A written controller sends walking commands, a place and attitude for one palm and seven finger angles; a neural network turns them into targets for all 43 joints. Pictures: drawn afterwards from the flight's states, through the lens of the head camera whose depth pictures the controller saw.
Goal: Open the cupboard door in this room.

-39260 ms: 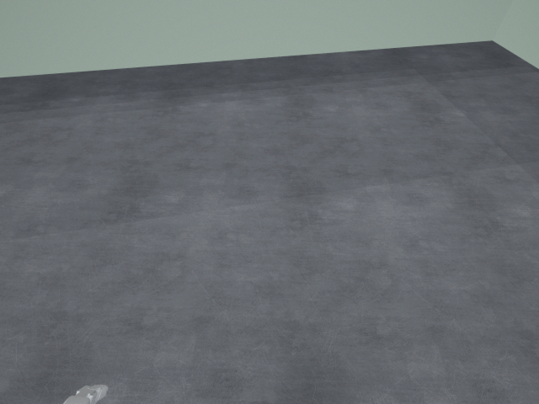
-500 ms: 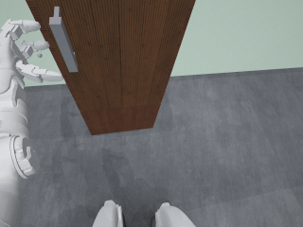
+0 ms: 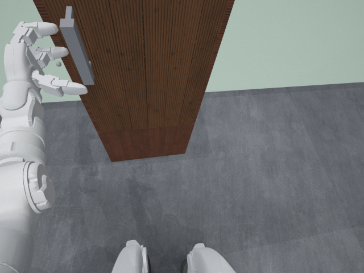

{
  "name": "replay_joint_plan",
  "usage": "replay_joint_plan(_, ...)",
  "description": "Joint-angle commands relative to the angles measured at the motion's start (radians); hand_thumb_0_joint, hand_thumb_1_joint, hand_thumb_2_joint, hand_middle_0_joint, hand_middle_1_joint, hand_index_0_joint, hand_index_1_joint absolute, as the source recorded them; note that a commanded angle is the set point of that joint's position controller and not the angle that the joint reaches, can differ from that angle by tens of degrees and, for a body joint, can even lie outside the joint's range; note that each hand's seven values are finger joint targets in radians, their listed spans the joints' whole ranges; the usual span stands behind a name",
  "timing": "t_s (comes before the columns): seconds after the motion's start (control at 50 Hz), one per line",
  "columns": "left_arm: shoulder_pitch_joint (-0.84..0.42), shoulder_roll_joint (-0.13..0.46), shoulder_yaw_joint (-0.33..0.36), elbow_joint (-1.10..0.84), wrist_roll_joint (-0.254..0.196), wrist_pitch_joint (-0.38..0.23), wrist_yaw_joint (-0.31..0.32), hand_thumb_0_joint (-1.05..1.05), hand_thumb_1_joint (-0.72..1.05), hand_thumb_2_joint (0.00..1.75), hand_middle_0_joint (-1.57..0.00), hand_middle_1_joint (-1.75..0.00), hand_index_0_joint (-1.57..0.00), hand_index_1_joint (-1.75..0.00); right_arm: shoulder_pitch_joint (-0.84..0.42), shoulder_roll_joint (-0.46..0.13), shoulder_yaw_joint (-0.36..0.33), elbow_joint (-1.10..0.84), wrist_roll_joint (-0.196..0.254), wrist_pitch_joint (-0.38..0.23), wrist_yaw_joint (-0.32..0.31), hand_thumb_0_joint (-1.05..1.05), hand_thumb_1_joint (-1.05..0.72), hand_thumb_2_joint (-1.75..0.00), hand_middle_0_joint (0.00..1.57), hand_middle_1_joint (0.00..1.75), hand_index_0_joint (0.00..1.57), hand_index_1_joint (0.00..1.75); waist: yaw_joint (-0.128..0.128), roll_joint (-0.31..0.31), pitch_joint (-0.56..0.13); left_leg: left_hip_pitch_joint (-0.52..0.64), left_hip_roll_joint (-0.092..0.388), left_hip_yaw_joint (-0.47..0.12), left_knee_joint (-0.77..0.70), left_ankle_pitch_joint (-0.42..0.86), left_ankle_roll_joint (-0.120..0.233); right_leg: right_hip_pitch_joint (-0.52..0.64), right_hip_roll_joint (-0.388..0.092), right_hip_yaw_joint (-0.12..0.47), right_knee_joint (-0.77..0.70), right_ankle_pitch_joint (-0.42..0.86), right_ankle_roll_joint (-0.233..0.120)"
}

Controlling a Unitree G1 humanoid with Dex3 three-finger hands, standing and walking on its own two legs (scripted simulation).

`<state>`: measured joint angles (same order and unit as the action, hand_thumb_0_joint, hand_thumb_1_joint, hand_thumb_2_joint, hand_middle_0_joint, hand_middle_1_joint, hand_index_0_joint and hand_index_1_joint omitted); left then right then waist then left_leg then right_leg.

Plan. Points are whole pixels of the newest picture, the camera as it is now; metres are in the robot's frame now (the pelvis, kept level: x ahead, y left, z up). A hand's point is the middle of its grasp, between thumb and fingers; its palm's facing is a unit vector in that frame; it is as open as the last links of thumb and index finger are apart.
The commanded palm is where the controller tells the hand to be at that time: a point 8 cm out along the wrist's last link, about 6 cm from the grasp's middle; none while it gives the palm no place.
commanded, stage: slide the fingers in behind the handle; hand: left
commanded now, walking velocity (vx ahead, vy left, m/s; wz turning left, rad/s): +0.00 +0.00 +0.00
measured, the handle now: (80, 49) +0.58 +0.18 +0.09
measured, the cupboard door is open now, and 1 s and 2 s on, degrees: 0 0 0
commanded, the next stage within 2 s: close the thumb around the handle in 1.08 s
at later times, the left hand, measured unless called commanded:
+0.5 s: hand (81, 64) +0.53 +0.17 +0.09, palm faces +0.06 -1.00 -0.01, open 14.0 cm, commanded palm +0.51 +0.20 +0.09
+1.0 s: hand (87, 63) +0.53 +0.16 +0.09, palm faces +0.09 -1.00 +0.00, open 13.8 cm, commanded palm +0.51 +0.20 +0.09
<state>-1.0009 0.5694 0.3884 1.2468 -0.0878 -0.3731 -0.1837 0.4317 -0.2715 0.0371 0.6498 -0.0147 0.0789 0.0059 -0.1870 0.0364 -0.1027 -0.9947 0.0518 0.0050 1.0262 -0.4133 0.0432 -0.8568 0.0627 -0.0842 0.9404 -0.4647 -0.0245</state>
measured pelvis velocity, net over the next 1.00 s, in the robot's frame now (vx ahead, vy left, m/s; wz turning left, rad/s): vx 0.00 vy -0.01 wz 0.00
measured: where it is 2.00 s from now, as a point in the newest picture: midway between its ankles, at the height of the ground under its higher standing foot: outside the picture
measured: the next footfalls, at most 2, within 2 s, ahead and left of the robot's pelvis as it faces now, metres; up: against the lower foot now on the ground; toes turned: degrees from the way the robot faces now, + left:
none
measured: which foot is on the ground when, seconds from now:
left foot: down 0.00-1.00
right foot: down 0.00-1.00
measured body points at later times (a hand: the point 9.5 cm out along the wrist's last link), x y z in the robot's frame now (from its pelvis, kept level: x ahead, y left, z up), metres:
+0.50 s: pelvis +0.00 +0.00 +0.00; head +0.13 +0.02 +0.43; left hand +0.52 +0.22 +0.10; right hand +0.00 -0.26 -0.11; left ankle +0.03 +0.09 -0.67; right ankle -0.01 -0.11 -0.67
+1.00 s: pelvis +0.00 -0.01 +0.00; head +0.12 +0.01 +0.43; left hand +0.52 +0.21 +0.10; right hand -0.03 -0.27 -0.11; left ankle +0.03 +0.09 -0.67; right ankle -0.01 -0.11 -0.67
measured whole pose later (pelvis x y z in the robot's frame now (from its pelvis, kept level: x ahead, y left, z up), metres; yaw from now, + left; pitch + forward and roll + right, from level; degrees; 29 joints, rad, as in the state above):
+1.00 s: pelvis +0.00 -0.01 +0.00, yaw +0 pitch +22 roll -4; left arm -1.02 0.47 0.36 1.27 -0.05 -0.40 -0.08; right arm 0.43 -0.27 0.03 0.65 -0.02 0.06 0.03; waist -0.20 0.05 -0.11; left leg -1.00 0.05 0.01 1.03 -0.41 0.04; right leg -0.87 0.06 -0.08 0.97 -0.48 -0.03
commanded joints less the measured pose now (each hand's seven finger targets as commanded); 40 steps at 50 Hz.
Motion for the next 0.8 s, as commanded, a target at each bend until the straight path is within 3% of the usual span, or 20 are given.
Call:
replay_joint_plan(0.0, -0.501, 0.162, -0.031, -0.227, 0.006, -0.062, -0.008, 0.00, -0.50, 0.30, -0.30, -1.20, -0.30, -1.20, 0.184, -0.193, -0.072, -0.024, -0.006, -0.019, -0.013, 0.00, -0.90, -0.90, 0.20, 0.30, 0.20, 0.30, -0.042, 0.152, -0.454, 0.562, -0.008, -0.106, -0.089, 0.335, -0.007, -0.031, 0.018, 0.043, -0.119, 0.251, 0.003)
replay_joint_plan(0.02, -0.510, 0.161, -0.030, -0.251, 0.005, -0.070, -0.004, 0.00, -0.50, 0.30, -0.30, -1.20, -0.30, -1.20, 0.186, -0.191, -0.071, -0.024, -0.009, -0.021, -0.012, 0.00, -0.90, -0.90, 0.20, 0.30, 0.20, 0.30, -0.038, 0.181, -0.478, 0.586, -0.009, -0.108, -0.085, 0.367, -0.007, -0.030, 0.019, 0.042, -0.111, 0.270, -0.001)
replay_joint_plan(0.04, -0.497, 0.120, -0.062, -0.236, 0.010, -0.068, -0.004, 0.00, -0.50, 0.30, -0.30, -1.20, -0.30, -1.20, 0.181, -0.186, -0.073, -0.023, -0.006, -0.021, -0.010, 0.00, -0.90, -0.90, 0.20, 0.30, 0.20, 0.30, -0.044, 0.178, -0.474, 0.604, -0.007, -0.114, -0.087, 0.372, -0.012, -0.051, 0.018, 0.037, -0.111, 0.264, 0.000)
replay_joint_plan(0.08, -0.495, 0.107, -0.064, -0.249, 0.004, -0.072, 0.002, 0.00, -0.50, 0.30, -0.30, -1.20, -0.30, -1.20, 0.178, -0.187, -0.075, -0.022, -0.009, -0.022, -0.006, 0.00, -0.90, -0.90, 0.20, 0.30, 0.20, 0.30, -0.040, 0.173, -0.467, 0.603, -0.007, -0.113, -0.089, 0.366, -0.012, -0.046, 0.019, 0.036, -0.115, 0.261, 0.000)
replay_joint_plan(0.1, -0.502, 0.072, -0.092, -0.258, 0.001, -0.072, 0.003, 0.00, -0.50, 0.30, -0.30, -1.20, -0.30, -1.20, 0.174, -0.183, -0.075, -0.021, -0.009, -0.025, -0.002, 0.00, -0.90, -0.90, 0.20, 0.30, 0.20, 0.30, -0.046, 0.181, -0.474, 0.608, -0.010, -0.111, -0.087, 0.374, -0.012, -0.045, 0.019, 0.036, -0.114, 0.273, -0.001)
replay_joint_plan(0.18, -0.500, 0.084, -0.072, -0.228, -0.002, -0.067, 0.016, 0.00, -0.50, 0.30, -0.30, -1.20, -0.30, -1.20, 0.173, -0.184, -0.074, -0.018, -0.007, -0.023, -0.001, 0.00, -0.90, -0.90, 0.20, 0.30, 0.20, 0.30, -0.049, 0.137, -0.441, 0.572, -0.011, -0.112, -0.086, 0.364, -0.009, -0.036, 0.019, 0.035, -0.113, 0.277, 0.002)
replay_joint_plan(0.26, -0.487, 0.133, -0.013, -0.239, 0.006, -0.076, 0.056, 0.00, -0.50, 0.30, -0.30, -1.20, -0.30, -1.20, 0.168, -0.180, -0.072, -0.031, -0.012, -0.026, 0.003, 0.00, -0.90, -0.90, 0.20, 0.30, 0.20, 0.30, -0.022, 0.158, -0.477, 0.569, -0.015, -0.102, -0.079, 0.395, -0.012, -0.010, 0.017, 0.039, -0.097, 0.305, 0.001)
replay_joint_plan(0.28, -0.503, 0.116, -0.032, -0.246, 0.014, -0.082, 0.064, 0.00, -0.50, 0.30, -0.30, -1.20, -0.30, -1.20, 0.167, -0.177, -0.070, -0.031, -0.014, -0.027, 0.007, 0.00, -0.90, -0.90, 0.20, 0.30, 0.20, 0.30, -0.028, 0.149, -0.468, 0.556, -0.018, -0.100, -0.078, 0.390, -0.010, -0.005, 0.016, 0.039, -0.095, 0.308, 0.003)
replay_joint_plan(0.32, -0.484, 0.145, -0.008, -0.261, 0.029, -0.096, 0.075, 0.00, -0.50, 0.30, -0.30, -1.20, -0.30, -1.20, 0.172, -0.181, -0.072, -0.035, -0.017, -0.027, 0.010, 0.00, -0.90, -0.90, 0.20, 0.30, 0.20, 0.30, -0.022, 0.138, -0.489, 0.560, -0.018, -0.099, -0.071, 0.412, -0.007, 0.011, 0.018, 0.041, -0.088, 0.331, 0.001)
replay_joint_plan(0.34, -0.465, 0.121, -0.029, -0.261, 0.034, -0.099, 0.072, 0.00, -0.50, 0.30, -0.30, -1.20, -0.30, -1.20, 0.165, -0.176, -0.074, -0.040, -0.013, -0.024, 0.011, 0.00, -0.90, -0.90, 0.20, 0.30, 0.20, 0.30, -0.020, 0.140, -0.505, 0.567, -0.019, -0.093, -0.069, 0.423, -0.009, 0.016, 0.017, 0.045, -0.087, 0.345, 0.003)
replay_joint_plan(0.38, -0.475, 0.065, -0.070, -0.247, 0.028, -0.094, 0.066, 0.00, -0.50, 0.30, -0.30, -1.20, -0.30, -1.20, 0.162, -0.172, -0.076, -0.037, -0.010, -0.022, 0.013, 0.00, -0.90, -0.90, 0.20, 0.30, 0.20, 0.30, -0.037, 0.129, -0.470, 0.568, -0.016, -0.096, -0.073, 0.399, -0.010, -0.006, 0.019, 0.040, -0.095, 0.326, 0.004)
replay_joint_plan(0.42, -0.493, 0.071, -0.054, -0.236, 0.012, -0.091, 0.070, 0.00, -0.50, 0.30, -0.30, -1.20, -0.30, -1.20, 0.168, -0.177, -0.076, -0.033, -0.010, -0.022, 0.009, 0.00, -0.90, -0.90, 0.20, 0.30, 0.20, 0.30, -0.037, 0.121, -0.456, 0.560, -0.017, -0.101, -0.080, 0.379, -0.010, -0.008, 0.019, 0.039, -0.098, 0.305, 0.001)
replay_joint_plan(0.46, -0.509, 0.065, -0.051, -0.247, 0.009, -0.090, 0.080, 0.00, -0.50, 0.30, -0.30, -1.20, -0.30, -1.20, 0.166, -0.176, -0.078, -0.030, -0.012, -0.025, 0.009, 0.00, -0.90, -0.90, 0.20, 0.30, 0.20, 0.30, -0.034, 0.135, -0.484, 0.576, -0.014, -0.103, -0.078, 0.390, -0.014, -0.016, 0.017, 0.038, -0.094, 0.307, 0.002)
replay_joint_plan(0.54, -0.476, 0.063, -0.038, -0.228, 0.030, -0.097, 0.116, 0.00, -0.50, 0.30, -0.30, -1.20, -0.30, -1.20, 0.170, -0.173, -0.078, -0.031, -0.019, -0.028, 0.017, 0.00, -0.90, -0.90, 0.20, 0.30, 0.20, 0.30, -0.023, 0.117, -0.483, 0.555, -0.019, -0.096, -0.076, 0.399, -0.012, -0.005, 0.016, 0.038, -0.087, 0.319, 0.004)
replay_joint_plan(0.58, -0.488, 0.063, -0.052, -0.225, 0.042, -0.099, 0.124, 0.00, -0.50, 0.30, -0.30, -1.20, -0.30, -1.20, 0.169, -0.172, -0.076, -0.032, -0.018, -0.028, 0.018, 0.00, -0.90, -0.90, 0.20, 0.30, 0.20, 0.30, -0.032, 0.095, -0.458, 0.518, -0.022, -0.091, -0.078, 0.356, -0.008, 0.007, 0.015, 0.044, -0.092, 0.306, 0.006)
replay_joint_plan(0.62, -0.513, 0.025, -0.077, -0.232, 0.039, -0.103, 0.125, 0.00, -0.50, 0.30, -0.30, -1.20, -0.30, -1.20, 0.171, -0.169, -0.078, -0.031, -0.020, -0.030, 0.020, 0.00, -0.90, -0.90, 0.20, 0.30, 0.20, 0.30, -0.046, 0.101, -0.457, 0.521, -0.024, -0.090, -0.074, 0.350, -0.006, -0.003, 0.015, 0.045, -0.093, 0.305, 0.005)
replay_joint_plan(0.64, -0.512, 0.050, -0.058, -0.223, 0.040, -0.103, 0.128, 0.00, -0.50, 0.30, -0.30, -1.20, -0.30, -1.20, 0.173, -0.174, -0.080, -0.027, -0.017, -0.029, 0.017, 0.00, -0.90, -0.90, 0.20, 0.30, 0.20, 0.30, -0.042, 0.092, -0.468, 0.521, -0.021, -0.093, -0.075, 0.339, -0.008, -0.005, 0.014, 0.046, -0.093, 0.293, 0.006)
replay_joint_plan(0.66, -0.527, 0.048, -0.060, -0.213, 0.034, -0.100, 0.131, 0.00, -0.50, 0.30, -0.30, -1.20, -0.30, -1.20, 0.174, -0.174, -0.079, -0.025, -0.018, -0.031, 0.016, 0.00, -0.90, -0.90, 0.20, 0.30, 0.20, 0.30, -0.050, 0.095, -0.459, 0.511, -0.022, -0.090, -0.074, 0.329, -0.007, -0.006, 0.014, 0.049, -0.097, 0.290, 0.007)
replay_joint_plan(0.74, -0.523, 0.057, -0.061, -0.217, 0.045, -0.106, 0.129, 0.00, -0.50, 0.30, -0.30, -1.20, -0.30, -1.20, 0.179, -0.174, -0.079, -0.021, -0.018, -0.034, 0.018, 0.00, -0.90, -0.90, 0.20, 0.30, 0.20, 0.30, -0.040, 0.125, -0.480, 0.532, -0.022, -0.092, -0.074, 0.343, -0.010, -0.011, 0.013, 0.046, -0.091, 0.291, 0.003)
replay_joint_plan(0.78, -0.525, 0.067, -0.050, -0.232, 0.040, -0.108, 0.127, 0.00, -0.50, 0.30, -0.30, -1.20, -0.30, -1.20, 0.179, -0.174, -0.080, -0.022, -0.019, -0.035, 0.017, 0.00, -0.90, -0.90, 0.20, 0.30, 0.20, 0.30, -0.039, 0.110, -0.493, 0.519, -0.025, -0.085, -0.072, 0.337, -0.005, 0.016, 0.013, 0.052, -0.098, 0.302, 0.006)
